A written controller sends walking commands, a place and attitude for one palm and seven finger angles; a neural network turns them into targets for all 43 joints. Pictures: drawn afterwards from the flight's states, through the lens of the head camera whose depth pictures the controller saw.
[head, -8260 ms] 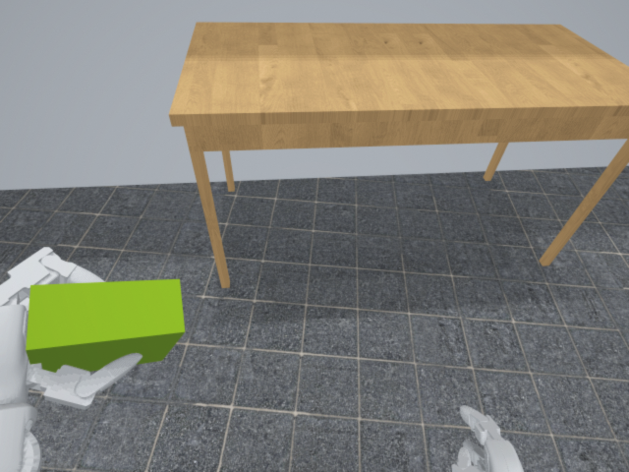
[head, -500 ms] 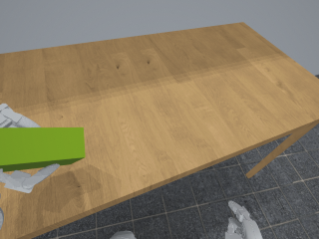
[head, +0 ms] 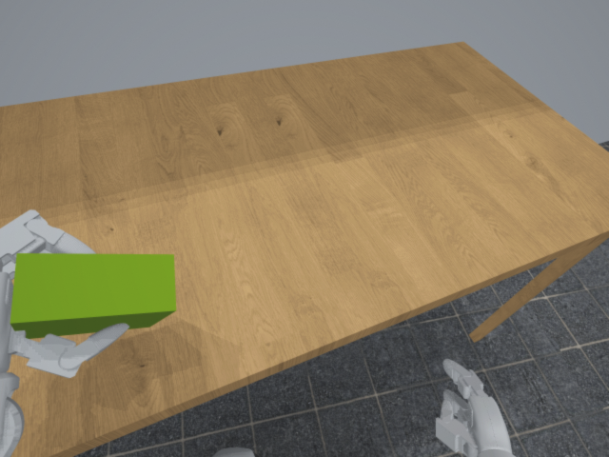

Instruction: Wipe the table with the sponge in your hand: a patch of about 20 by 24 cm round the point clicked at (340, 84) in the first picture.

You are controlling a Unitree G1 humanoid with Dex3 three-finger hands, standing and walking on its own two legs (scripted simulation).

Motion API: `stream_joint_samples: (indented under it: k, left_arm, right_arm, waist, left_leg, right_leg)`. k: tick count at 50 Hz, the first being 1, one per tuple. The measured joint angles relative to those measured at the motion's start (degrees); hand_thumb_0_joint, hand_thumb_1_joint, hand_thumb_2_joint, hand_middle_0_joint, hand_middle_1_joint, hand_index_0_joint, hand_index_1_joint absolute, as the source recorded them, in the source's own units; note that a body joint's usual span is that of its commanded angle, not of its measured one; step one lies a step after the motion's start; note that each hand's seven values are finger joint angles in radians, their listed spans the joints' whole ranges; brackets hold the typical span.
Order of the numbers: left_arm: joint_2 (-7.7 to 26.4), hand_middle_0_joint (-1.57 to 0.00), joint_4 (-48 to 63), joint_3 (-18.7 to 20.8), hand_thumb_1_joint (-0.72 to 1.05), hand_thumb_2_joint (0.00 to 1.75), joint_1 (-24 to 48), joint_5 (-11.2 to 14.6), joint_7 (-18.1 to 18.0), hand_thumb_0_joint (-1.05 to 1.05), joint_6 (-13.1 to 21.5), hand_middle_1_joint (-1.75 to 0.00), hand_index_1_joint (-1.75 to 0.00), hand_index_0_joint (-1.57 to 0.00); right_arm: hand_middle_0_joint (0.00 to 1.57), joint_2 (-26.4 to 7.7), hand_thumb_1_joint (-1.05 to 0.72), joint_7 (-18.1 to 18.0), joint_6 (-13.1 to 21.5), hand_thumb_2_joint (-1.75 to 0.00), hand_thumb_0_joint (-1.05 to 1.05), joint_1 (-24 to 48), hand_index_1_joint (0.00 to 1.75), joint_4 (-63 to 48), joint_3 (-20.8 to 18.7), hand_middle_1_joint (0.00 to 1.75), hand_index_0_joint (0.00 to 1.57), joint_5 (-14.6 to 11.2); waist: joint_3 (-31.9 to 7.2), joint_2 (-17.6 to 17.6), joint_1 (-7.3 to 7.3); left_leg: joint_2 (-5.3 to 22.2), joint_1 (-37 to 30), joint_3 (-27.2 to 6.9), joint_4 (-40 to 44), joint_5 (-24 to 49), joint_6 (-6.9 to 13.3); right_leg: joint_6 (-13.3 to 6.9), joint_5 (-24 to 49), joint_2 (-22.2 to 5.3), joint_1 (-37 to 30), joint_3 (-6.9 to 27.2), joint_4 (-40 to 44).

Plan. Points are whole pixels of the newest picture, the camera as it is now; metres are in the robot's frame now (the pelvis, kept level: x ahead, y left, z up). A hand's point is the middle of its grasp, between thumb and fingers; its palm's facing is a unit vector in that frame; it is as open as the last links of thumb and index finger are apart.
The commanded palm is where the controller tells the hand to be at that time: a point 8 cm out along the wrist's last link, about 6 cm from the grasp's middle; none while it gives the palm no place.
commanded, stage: shuffle to correct the standing spot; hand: left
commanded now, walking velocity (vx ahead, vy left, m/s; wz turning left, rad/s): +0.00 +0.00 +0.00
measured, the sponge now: (118, 296) +0.23 +0.22 +0.13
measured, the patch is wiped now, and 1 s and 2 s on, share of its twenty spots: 0.00 0.00 0.00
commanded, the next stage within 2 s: come to a stop and stand still in 0.70 s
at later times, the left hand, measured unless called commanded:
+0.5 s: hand (116, 304) +0.21 +0.20 +0.16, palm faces +0.29 -0.82 -0.49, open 9.7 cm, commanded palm +0.15 +0.25 +0.18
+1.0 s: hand (71, 345) +0.17 +0.23 +0.16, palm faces +0.33 -0.82 -0.47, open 9.7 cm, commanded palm +0.11 +0.26 +0.18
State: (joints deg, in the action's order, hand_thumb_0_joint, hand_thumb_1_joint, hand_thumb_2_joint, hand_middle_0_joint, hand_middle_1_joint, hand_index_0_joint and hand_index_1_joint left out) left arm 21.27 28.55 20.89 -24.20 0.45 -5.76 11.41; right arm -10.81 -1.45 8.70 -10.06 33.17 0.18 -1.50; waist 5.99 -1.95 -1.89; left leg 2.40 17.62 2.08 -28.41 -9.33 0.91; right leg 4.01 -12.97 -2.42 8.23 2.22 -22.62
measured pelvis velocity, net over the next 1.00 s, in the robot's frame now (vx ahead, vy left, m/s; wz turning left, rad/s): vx -0.06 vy -0.02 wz -0.04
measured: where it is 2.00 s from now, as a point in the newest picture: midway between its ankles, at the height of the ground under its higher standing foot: outside the picture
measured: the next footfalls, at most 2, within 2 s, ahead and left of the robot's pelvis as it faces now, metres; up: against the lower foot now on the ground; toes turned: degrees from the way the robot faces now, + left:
left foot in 0.90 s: +0.02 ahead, +0.08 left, +0.00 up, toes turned -5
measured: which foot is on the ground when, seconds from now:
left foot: down 0.00-0.76, up 0.78-0.88, down 0.90-1.00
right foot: down 0.00-1.00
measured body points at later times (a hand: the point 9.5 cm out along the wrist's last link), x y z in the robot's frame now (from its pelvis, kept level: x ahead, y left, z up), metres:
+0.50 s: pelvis -0.01 -0.03 -0.01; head +0.06 -0.01 +0.43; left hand +0.19 +0.24 +0.18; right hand +0.18 -0.26 -0.09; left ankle +0.07 +0.11 -0.74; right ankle -0.01 -0.18 -0.74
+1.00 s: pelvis -0.06 -0.02 -0.01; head +0.00 +0.02 +0.43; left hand +0.15 +0.27 +0.18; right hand +0.09 -0.24 -0.10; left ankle -0.01 +0.09 -0.74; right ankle -0.04 -0.16 -0.71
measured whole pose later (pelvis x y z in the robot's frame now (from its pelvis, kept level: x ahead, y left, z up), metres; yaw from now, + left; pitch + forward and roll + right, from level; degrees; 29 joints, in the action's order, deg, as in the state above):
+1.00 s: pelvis -0.06 -0.02 -0.01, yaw -2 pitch -1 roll +0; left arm 25.3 33.3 26.2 -26.2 1.2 -6.9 15.4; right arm -8.1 -1.4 10.3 -10.6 35.4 -0.3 0.1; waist 9.6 -4.6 -0.4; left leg 0.1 20.4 0.9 -35.4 -13.8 1.1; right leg 0.4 -25.5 -1.7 24.2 1.7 -48.2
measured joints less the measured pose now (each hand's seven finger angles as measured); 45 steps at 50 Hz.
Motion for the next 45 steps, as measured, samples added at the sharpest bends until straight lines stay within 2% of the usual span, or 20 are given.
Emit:
stream_joint_samples:
  k: [7, 16, 23, 30, 34, 37, 38, 40, 42, 43, 45]
  left_arm:
    - [-0.17, -0.79, 0.35, -0.5, -0.46, 1.0, -0.09, 0.14, -0.29, 0.0, -0.61, -1.33, -1.33, -0.79]
    - [1.62, -0.79, 2.89, 1.38, -0.46, 1.0, -1.12, 0.86, 0.1, 0.0, 0.66, -1.34, -1.33, -0.79]
    - [2.13, -0.79, 5.18, 2.23, -0.46, 1.0, -3.13, 1.32, 0.89, 0.0, 2.88, -1.34, -1.33, -0.79]
    - [3.78, -0.79, 6.38, 4.15, -0.46, 1.0, -3.31, 1.1, 0.93, 0.0, 5.94, -1.34, -1.33, -0.79]
    - [5.77, -0.79, 6.04, 6.93, -0.46, 1.0, -2.25, 1.25, 0.96, 0.0, 7.13, -1.34, -1.33, -0.79]
    - [5.46, -0.79, 6.33, 7.37, -0.46, 1.0, -0.89, 1.12, 1.02, 0.0, 7.12, -1.34, -1.33, -0.79]
    - [5.25, -0.79, 6.77, 7.49, -0.46, 1.0, -0.88, 0.99, 1.1, 0.0, 7.27, -1.34, -1.33, -0.79]
    - [4.44, -0.79, 7.94, 7.08, -0.46, 1.0, -1.56, 0.97, 1.22, 0.0, 7.61, -1.34, -1.33, -0.79]
    - [2.87, -0.79, 9.35, 5.81, -0.46, 1.0, -2.53, 0.7, 0.87, 0.0, 7.61, -1.34, -1.33, -0.79]
    - [2.23, -0.79, 9.83, 5.27, -0.46, 1.0, -3.15, 0.6, 0.47, 0.0, 7.44, -1.34, -1.33, -0.79]
    - [1.74, -0.79, 9.95, 4.55, -0.46, 1.0, -4.62, 0.81, -0.34, 0.0, 6.88, -1.34, -1.33, -0.79]
  right_arm:
    - [0.2, 0.14, -0.9, -0.38, -0.52, -0.9, 0.02, -0.67, 0.3, 0.14, -0.15, 0.3, 0.2, -0.23]
    - [0.2, 0.96, -0.9, 0.11, -1.03, -0.9, 0.02, 0.41, 0.3, -1.35, 0.14, 0.3, 0.2, -0.22]
    - [0.2, 0.1, -0.9, -0.1, -1.31, -0.9, 0.02, 1.63, 0.3, -2.05, -0.51, 0.3, 0.2, 0.25]
    - [0.2, -0.57, -0.9, -1.16, -0.96, -0.9, 0.02, 1.98, 0.3, -1.5, -1.57, 0.3, 0.2, 0.87]
    - [0.2, 0.29, -0.9, -0.98, 0.75, -0.9, 0.02, 1.8, 0.3, -1.73, -1.47, 0.3, 0.2, 1.17]
    - [0.2, 0.66, -0.9, -0.17, 1.93, -0.9, 0.02, 1.38, 0.3, -1.34, -1.24, 0.3, 0.2, 1.39]
    - [0.2, 0.75, -0.9, 0.11, 2.19, -0.9, 0.02, 1.21, 0.3, -0.97, -1.08, 0.3, 0.2, 1.26]
    - [0.2, 1.04, -0.9, 0.44, 2.16, -0.9, 0.02, 0.75, 0.3, 0.18, -0.74, 0.3, 0.2, 1.17]
    - [0.2, 1.22, -0.9, 0.6, 1.85, -0.9, 0.02, 0.65, 0.3, 2.07, -0.64, 0.3, 0.2, 1.49]
    - [0.2, 1.3, -0.9, 0.55, 1.64, -0.9, 0.02, 0.66, 0.3, 2.92, -0.44, 0.3, 0.2, 1.55]
    - [0.2, 1.05, -0.9, 0.34, 1.3, -0.9, 0.02, -0.16, 0.3, 2.98, 0.02, 0.3, 0.2, 1.5]
  waist:
    - [0.54, 0.51, 0.38]
    - [2.09, 1.56, 0.48]
    - [2.98, 2.5, 0.38]
    - [3.68, 0.9, 1.18]
    - [4.55, 0.84, 0.72]
    - [6.0, 2.66, 0.43]
    - [6.32, 3.19, 0.5]
    - [5.97, 2.62, 0.5]
    - [5.11, 0.43, 0.24]
    - [4.55, -0.68, 0.37]
    - [2.84, -1.55, 1.2]
  left_leg:
    - [0.4, -0.33, -0.32, 0.21, -0.08, -0.62]
    - [1.92, 1.95, -0.53, -1.21, -0.19, -1.86]
    - [3.2, 5.4, -1.03, -4.46, -0.83, -2.61]
    - [1.99, 7.37, -0.47, -5.51, -0.29, -1.79]
    - [2.56, 9.49, -0.86, -7.27, -0.09, -1.63]
    - [3.91, 10.55, -2.59, -9.48, -0.33, -1.99]
    - [4.34, 10.99, -3.18, -10.74, -1.15, -1.93]
    - [3.06, 12.53, -4.34, -15.71, -8.5, -2.03]
    - [-0.35, 12.77, -4.56, -22.87, -14.21, -2.24]
    - [-1.64, 11.34, -4.23, -22.63, -15.41, -2.06]
    - [-2.24, 5.41, -2.93, -11.96, -12.07, -1.39]
  right_leg:
    - [-0.19, -0.4, 0.42, -0.08, -0.26, -0.39]
    - [-1.24, -1.39, 1.95, 3.27, -0.14, -3.71]
    - [-2.09, -2.14, 3.29, 6.88, -0.27, -7.21]
    - [-1.76, -2.87, 2.12, 9.94, 0.23, -10.62]
    - [-3.89, -8.04, 2.06, 12.35, -1.56, -14.6]
    - [-3.81, -2.74, 2.34, 11.29, -4.68, -12.64]
    - [-3.12, -1.1, 2.58, 10.9, -5.51, -12.3]
    - [-2.51, -1.79, 2.21, 11.46, -5.67, -13.22]
    - [-2.71, -2.42, 0.7, 12.45, -4.17, -13.8]
    - [-2.68, -2.21, -0.04, 12.78, -3.34, -13.59]
    - [-2.05, -1.87, -0.82, 13.64, -2.39, -13.7]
